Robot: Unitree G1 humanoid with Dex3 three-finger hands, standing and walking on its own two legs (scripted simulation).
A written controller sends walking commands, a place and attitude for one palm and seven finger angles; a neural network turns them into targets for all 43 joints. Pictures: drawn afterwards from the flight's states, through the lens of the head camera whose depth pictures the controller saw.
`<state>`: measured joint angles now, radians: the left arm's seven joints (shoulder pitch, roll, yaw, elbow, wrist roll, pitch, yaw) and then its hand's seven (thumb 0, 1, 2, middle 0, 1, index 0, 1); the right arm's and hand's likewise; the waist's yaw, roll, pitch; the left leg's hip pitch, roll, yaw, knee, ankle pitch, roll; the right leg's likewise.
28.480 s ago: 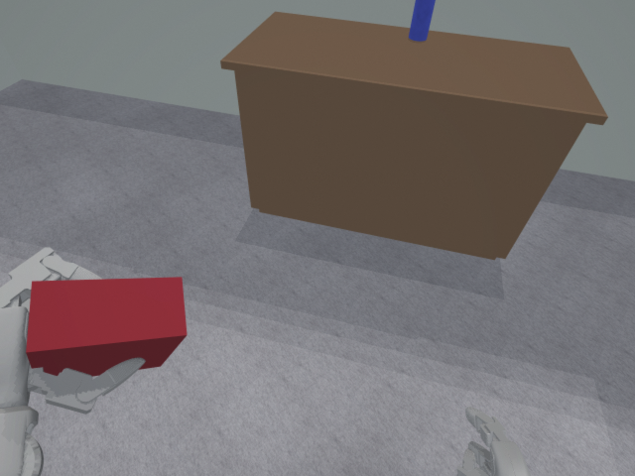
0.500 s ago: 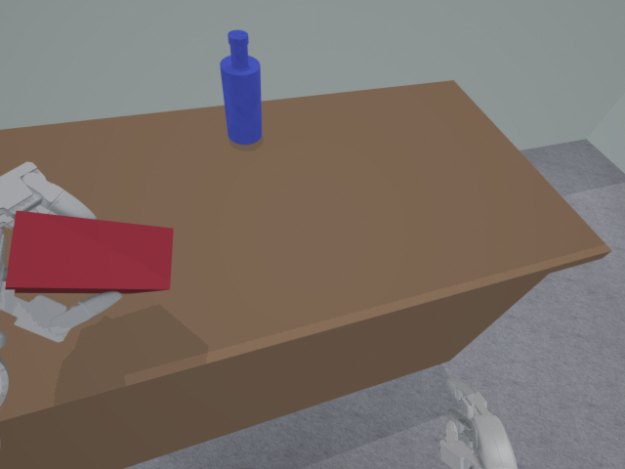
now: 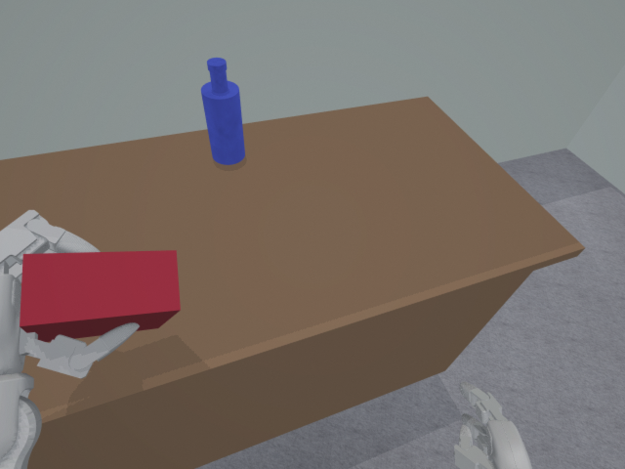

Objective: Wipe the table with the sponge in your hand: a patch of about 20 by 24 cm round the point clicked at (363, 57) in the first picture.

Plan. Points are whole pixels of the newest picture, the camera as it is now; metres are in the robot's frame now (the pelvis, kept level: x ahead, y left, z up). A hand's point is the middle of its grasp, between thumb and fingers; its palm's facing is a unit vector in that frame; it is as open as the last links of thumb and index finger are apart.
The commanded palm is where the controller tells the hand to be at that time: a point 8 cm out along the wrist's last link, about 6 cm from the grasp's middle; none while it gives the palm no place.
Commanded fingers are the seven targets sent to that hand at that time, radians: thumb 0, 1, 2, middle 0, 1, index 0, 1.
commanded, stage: come to a stop and stand still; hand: left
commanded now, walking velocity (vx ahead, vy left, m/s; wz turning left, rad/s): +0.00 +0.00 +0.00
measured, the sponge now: (125, 297) +0.24 +0.22 +0.14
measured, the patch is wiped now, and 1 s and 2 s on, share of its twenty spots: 0.00 0.00 0.00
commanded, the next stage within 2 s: look again from close up in 0.12 s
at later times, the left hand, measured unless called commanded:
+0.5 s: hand (65, 296) +0.22 +0.26 +0.16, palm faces +0.36 -0.86 -0.37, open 9.9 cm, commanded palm +0.17 +0.30 +0.18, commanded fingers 0.00 0.10 1.30 -1.20 -1.60 -1.20 -1.60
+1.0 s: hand (79, 331) +0.20 +0.24 +0.15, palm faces +0.26 -0.87 -0.42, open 9.9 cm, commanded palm +0.15 +0.29 +0.18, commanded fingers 0.00 0.10 1.30 -1.20 -1.60 -1.20 -1.60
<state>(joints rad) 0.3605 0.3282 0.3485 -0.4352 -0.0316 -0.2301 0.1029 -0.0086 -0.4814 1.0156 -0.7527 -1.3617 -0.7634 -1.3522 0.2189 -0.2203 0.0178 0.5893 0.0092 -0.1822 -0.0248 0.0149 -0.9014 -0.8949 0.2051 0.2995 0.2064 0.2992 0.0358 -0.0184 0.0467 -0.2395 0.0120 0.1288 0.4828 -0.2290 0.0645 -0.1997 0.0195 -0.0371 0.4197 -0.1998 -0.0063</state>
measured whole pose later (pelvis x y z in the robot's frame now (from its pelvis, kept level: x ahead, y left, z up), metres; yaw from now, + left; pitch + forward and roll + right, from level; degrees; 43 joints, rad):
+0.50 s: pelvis +0.01 +0.02 +0.00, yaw +0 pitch -1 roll -2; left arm 0.42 0.37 0.35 -0.48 -0.04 -0.21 0.09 -0.01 -0.48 1.02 -0.75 -1.36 -0.76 -1.35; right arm 0.20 -0.19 0.03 0.57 0.01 -0.14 -0.03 0.01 -0.90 -0.89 0.21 0.30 0.21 0.30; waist 0.03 -0.03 0.06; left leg -0.22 -0.01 0.14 0.45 -0.22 0.08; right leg -0.18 0.00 -0.03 0.40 -0.20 0.02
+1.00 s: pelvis -0.02 +0.02 +0.00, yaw -1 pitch -2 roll -1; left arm 0.48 0.36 0.32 -0.44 -0.03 -0.24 0.04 -0.01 -0.48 1.02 -0.75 -1.36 -0.77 -1.35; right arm 0.23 -0.18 0.03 0.56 0.02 -0.14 0.00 0.01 -0.90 -0.89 0.21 0.30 0.21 0.30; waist 0.01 0.01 0.06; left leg -0.26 -0.01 0.16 0.51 -0.23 0.08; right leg -0.24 -0.01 -0.02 0.49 -0.21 0.02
